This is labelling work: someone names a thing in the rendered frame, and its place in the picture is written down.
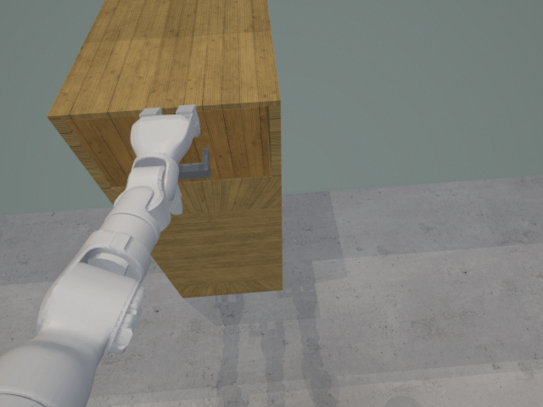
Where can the handle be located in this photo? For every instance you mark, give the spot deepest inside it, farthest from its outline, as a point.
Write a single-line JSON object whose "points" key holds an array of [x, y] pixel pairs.
{"points": [[196, 170]]}

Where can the left robot hand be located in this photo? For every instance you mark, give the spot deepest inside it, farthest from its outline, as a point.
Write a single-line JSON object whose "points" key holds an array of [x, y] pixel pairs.
{"points": [[169, 134]]}

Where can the cabinet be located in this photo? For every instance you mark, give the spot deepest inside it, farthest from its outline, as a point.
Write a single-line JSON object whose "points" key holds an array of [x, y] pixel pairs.
{"points": [[216, 54]]}

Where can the robot left upper arm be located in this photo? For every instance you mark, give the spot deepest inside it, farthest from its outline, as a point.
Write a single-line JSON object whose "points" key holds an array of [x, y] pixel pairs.
{"points": [[94, 312]]}

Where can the robot left forearm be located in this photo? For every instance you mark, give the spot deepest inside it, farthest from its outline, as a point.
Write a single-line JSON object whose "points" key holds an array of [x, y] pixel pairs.
{"points": [[127, 237]]}

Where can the drawer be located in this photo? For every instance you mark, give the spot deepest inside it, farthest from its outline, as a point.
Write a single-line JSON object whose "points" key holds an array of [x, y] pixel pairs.
{"points": [[236, 138]]}

